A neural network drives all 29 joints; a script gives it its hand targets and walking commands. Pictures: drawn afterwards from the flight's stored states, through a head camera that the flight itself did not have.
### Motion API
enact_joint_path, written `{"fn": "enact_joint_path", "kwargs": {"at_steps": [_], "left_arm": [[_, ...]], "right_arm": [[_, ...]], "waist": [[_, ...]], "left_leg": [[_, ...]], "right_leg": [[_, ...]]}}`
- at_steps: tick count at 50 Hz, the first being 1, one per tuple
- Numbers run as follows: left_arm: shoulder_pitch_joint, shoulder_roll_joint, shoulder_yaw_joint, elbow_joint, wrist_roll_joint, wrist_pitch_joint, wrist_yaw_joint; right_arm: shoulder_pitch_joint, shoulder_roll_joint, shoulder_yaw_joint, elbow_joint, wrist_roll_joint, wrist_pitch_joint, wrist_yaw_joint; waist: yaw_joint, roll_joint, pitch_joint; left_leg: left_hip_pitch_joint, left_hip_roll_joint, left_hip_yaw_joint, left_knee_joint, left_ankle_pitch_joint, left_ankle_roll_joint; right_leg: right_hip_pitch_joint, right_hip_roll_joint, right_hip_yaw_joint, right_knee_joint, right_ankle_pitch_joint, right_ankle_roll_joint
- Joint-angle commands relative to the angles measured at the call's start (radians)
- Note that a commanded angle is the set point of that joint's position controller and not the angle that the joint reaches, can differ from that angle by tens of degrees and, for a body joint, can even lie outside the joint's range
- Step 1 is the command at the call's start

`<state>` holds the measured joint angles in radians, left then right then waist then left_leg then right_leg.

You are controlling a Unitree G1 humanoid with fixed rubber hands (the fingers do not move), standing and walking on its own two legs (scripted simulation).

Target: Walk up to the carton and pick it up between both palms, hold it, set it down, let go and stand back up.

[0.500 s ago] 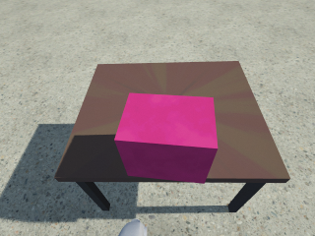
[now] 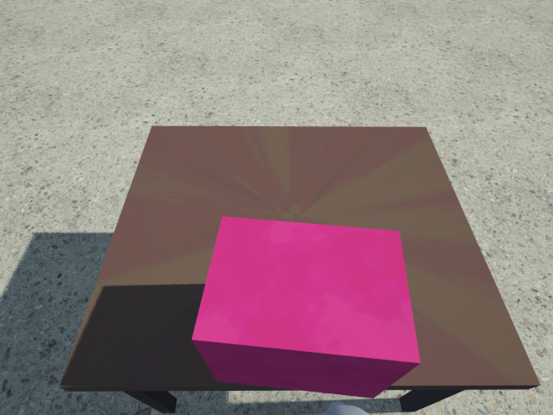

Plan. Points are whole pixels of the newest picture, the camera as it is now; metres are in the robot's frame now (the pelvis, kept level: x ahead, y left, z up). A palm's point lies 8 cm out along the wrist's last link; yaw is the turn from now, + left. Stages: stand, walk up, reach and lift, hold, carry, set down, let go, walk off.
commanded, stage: walk up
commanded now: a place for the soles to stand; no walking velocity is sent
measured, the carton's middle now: (301, 311) +0.30 -0.02 -0.08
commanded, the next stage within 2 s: none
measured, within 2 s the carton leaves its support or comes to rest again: neither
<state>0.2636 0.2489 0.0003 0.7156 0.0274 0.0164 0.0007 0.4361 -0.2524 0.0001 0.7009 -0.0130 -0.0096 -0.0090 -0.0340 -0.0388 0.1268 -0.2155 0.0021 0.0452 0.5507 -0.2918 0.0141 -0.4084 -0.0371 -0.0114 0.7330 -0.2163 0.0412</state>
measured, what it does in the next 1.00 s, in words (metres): steps on the spot: right foot, then left foot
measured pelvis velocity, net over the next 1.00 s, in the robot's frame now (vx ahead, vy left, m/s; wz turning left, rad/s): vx -0.02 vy -0.02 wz -0.04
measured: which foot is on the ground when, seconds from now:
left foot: down 0.00-0.04, up 0.06-0.36, down 0.38-1.00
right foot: up 0.00-0.00, down 0.02-1.00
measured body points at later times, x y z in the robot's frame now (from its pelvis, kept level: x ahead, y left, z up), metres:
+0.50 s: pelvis -0.03 -0.02 +0.00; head -0.02 +0.00 +0.45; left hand +0.06 +0.24 -0.13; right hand +0.03 -0.28 -0.11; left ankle -0.04 +0.10 -0.73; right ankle +0.04 -0.13 -0.72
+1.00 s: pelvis -0.02 -0.02 +0.00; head -0.01 -0.03 +0.45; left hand +0.04 +0.23 -0.12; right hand +0.02 -0.29 -0.13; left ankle -0.04 +0.11 -0.73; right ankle +0.02 -0.14 -0.73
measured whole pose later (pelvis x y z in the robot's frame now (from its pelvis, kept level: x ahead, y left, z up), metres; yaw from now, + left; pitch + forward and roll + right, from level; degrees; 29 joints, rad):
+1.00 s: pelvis -0.02 -0.02 +0.00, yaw -2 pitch +0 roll +0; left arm 0.34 0.25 0.00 0.80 0.00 0.00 0.00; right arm 0.36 -0.27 0.01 0.78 -0.01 0.00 0.00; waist 0.01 0.00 0.03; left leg -0.19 0.02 0.04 0.50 -0.30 -0.02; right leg -0.30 0.01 0.04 0.51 -0.20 0.00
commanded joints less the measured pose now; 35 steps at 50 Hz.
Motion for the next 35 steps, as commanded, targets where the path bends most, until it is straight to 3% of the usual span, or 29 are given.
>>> {"fn": "enact_joint_path", "kwargs": {"at_steps": [1, 2, 3, 4, 6, 7, 8, 12, 14, 16, 18, 19, 20, 21, 22, 23, 24, 25, 27, 28, 29, 31, 35], "left_arm": [[0.09, 0.189, 0.06, -0.049, 0.015, -0.017, 0.017], [0.07, 0.223, 0.073, -0.061, 0.015, -0.015, 0.018], [0.046, 0.22, 0.074, -0.065, -0.028, -0.006, 0.018], [-0.012, 0.228, 0.08, -0.072, -0.051, 0.0, 0.021], [-0.028, 0.153, 0.058, -0.076, -0.036, 0.009, 0.016], [-0.019, 0.142, 0.052, -0.076, -0.021, 0.012, 0.019], [-0.018, 0.147, 0.053, -0.08, -0.012, 0.012, 0.021], [-0.04, 0.15, 0.061, -0.073, -0.009, 0.019, 0.019], [-0.039, 0.155, 0.063, -0.071, -0.007, 0.022, 0.015], [-0.059, 0.168, 0.065, -0.065, -0.007, 0.03, 0.011], [-0.038, 0.164, 0.061, -0.06, -0.024, 0.03, 0.006], [-0.007, 0.128, 0.052, -0.069, -0.039, 0.025, -0.002], [-0.009, 0.094, 0.05, -0.074, -0.046, 0.022, -0.004], [0.001, 0.102, 0.066, -0.05, -0.012, 0.032, -0.003], [0.02, 0.108, 0.066, -0.037, -0.008, 0.03, -0.011], [0.015, 0.121, 0.063, -0.033, -0.023, 0.016, -0.02], [0.002, 0.137, 0.061, -0.028, -0.04, 0.002, -0.022], [0.016, 0.129, 0.059, -0.017, -0.035, -0.011, -0.02], [0.019, 0.116, 0.048, -0.021, 0.001, -0.031, -0.008], [0.022, 0.141, 0.047, -0.013, -0.005, -0.039, 0.0], [0.026, 0.161, 0.052, -0.003, -0.016, -0.04, 0.002], [0.049, 0.156, 0.049, 0.016, -0.032, -0.034, -0.001], [0.073, 0.147, 0.04, 0.017, -0.028, -0.034, 0.0]], "right_arm": [[0.005, -0.181, -0.044, -0.111, 0.012, -0.004, -0.004], [0.069, -0.116, -0.027, -0.119, 0.023, -0.002, -0.006], [0.103, -0.062, -0.008, -0.108, 0.024, 0.021, -0.021], [0.075, -0.088, -0.016, -0.09, 0.009, 0.04, -0.035], [-0.01, -0.156, -0.051, -0.085, 0.003, 0.049, -0.039], [-0.035, -0.156, -0.055, -0.08, 0.008, 0.051, -0.037], [-0.027, -0.145, -0.053, -0.076, 0.008, 0.05, -0.033], [-0.016, -0.107, -0.045, -0.081, 0.015, 0.025, -0.022], [-0.038, -0.092, -0.047, -0.09, 0.013, 0.013, -0.02], [0.003, -0.085, -0.058, -0.077, 0.01, 0.002, -0.018], [0.02, -0.106, -0.073, -0.07, 0.0, -0.004, -0.016], [0.012, -0.143, -0.078, -0.072, -0.013, -0.004, -0.015], [-0.052, -0.215, -0.096, -0.081, -0.001, 0.002, -0.013], [-0.154, -0.26, -0.113, -0.083, 0.003, 0.005, -0.011], [-0.27, -0.189, -0.084, -0.104, 0.005, -0.001, -0.006], [-0.261, -0.14, -0.066, -0.116, 0.003, -0.007, -0.001], [-0.23, -0.126, -0.056, -0.114, 0.003, -0.011, -0.002], [-0.202, -0.135, -0.053, -0.102, 0.008, -0.016, -0.001], [-0.132, -0.164, -0.058, -0.077, 0.013, -0.024, 0.013], [-0.078, -0.15, -0.05, -0.068, 0.025, -0.022, 0.017], [-0.043, -0.135, -0.048, -0.053, 0.025, -0.016, 0.017], [-0.047, -0.122, -0.045, -0.047, 0.011, -0.007, 0.009], [-0.061, -0.143, -0.045, -0.047, 0.007, -0.006, 0.005]], "waist": [[0.058, 0.0, -0.184], [0.04, -0.146, -0.228], [0.023, -0.174, -0.204], [0.037, -0.214, -0.182], [0.063, -0.164, -0.102], [0.071, -0.136, -0.077], [0.061, -0.102, -0.083], [0.061, -0.078, -0.155], [0.071, -0.112, -0.17], [0.041, -0.101, -0.182], [0.02, -0.047, -0.184], [0.027, 0.053, -0.172], [0.036, 0.152, -0.073], [0.066, 0.23, 0.003], [0.114, 0.227, 0.028], [0.098, 0.183, 0.028], [0.091, 0.151, 0.027], [0.089, 0.141, 0.007], [0.057, 0.123, -0.093], [0.038, 0.122, -0.137], [0.019, 0.113, -0.154], [0.023, 0.068, -0.12], [0.028, 0.002, -0.101]], "left_leg": [[-0.106, 0.166, -0.146, 0.126, 0.312, 0.066], [-0.17, 0.064, -0.064, 0.273, -0.017, 0.016], [-0.138, 0.009, -0.031, 0.383, -0.369, -0.013], [-0.136, 0.024, -0.042, 0.443, -0.393, -0.025], [-0.14, 0.001, -0.062, 0.512, -0.365, -0.033], [-0.157, -0.004, -0.07, 0.541, -0.333, -0.042], [-0.161, -0.003, -0.07, 0.527, -0.296, -0.045], [-0.186, 0.007, -0.047, 0.331, -0.269, -0.064], [-0.134, 0.011, -0.039, 0.165, -0.246, -0.069], [-0.009, -0.005, -0.013, -0.044, -0.078, -0.052], [0.113, 0.008, -0.06, -0.155, 0.049, -0.004], [0.123, 0.118, -0.225, -0.179, -0.074, 0.049], [-0.099, 0.252, -0.41, -0.278, -0.345, 0.135], [-0.372, 0.319, -0.446, -0.337, -0.478, 0.202], [-0.42, 0.276, -0.365, -0.327, -0.415, 0.163], [-0.328, 0.205, -0.251, -0.301, -0.29, 0.108], [-0.252, 0.164, -0.203, -0.275, -0.169, 0.069], [-0.186, 0.146, -0.179, -0.24, -0.092, 0.046], [-0.073, 0.141, -0.165, -0.156, 0.086, 0.037], [-0.052, 0.116, -0.147, -0.129, 0.1, 0.035], [-0.033, 0.088, -0.125, -0.134, 0.01, 0.025], [0.012, 0.083, -0.116, -0.141, -0.038, 0.025], [0.021, 0.088, -0.106, -0.121, -0.02, 0.024]], "right_leg": [[0.345, -0.089, 0.123, -0.299, 0.383, -0.09], [0.398, -0.25, 0.286, -0.28, 0.53, -0.17], [0.302, -0.298, 0.3, -0.285, 0.571, -0.279], [0.203, -0.332, 0.354, -0.332, 0.431, -0.353], [0.093, -0.225, 0.267, -0.387, 0.302, -0.308], [0.08, -0.191, 0.221, -0.367, 0.352, -0.284], [0.086, -0.171, 0.206, -0.356, 0.316, -0.263], [0.196, -0.154, 0.222, -0.349, 0.066, -0.264], [0.194, -0.152, 0.244, -0.357, -0.063, -0.254], [0.159, -0.141, 0.233, -0.319, -0.096, -0.219], [0.046, -0.135, 0.215, -0.293, -0.161, -0.139], [-0.056, -0.101, 0.175, -0.247, -0.24, -0.074], [-0.03, 0.019, 0.044, -0.14, -0.243, -0.021], [0.164, 0.019, 0.052, 0.058, -0.213, -0.031], [0.227, -0.01, 0.092, 0.021, -0.153, -0.051], [0.186, -0.003, 0.067, -0.103, -0.093, -0.05], [0.142, -0.004, 0.068, -0.201, -0.003, -0.047], [0.145, -0.007, 0.072, -0.251, 0.066, -0.044], [0.219, -0.022, 0.087, -0.279, 0.121, -0.047], [0.24, -0.044, 0.144, -0.286, 0.143, -0.058], [0.22, -0.06, 0.169, -0.294, 0.063, -0.068], [0.133, -0.052, 0.165, -0.328, -0.051, -0.068], [0.088, -0.049, 0.164, -0.357, -0.065, -0.069]]}}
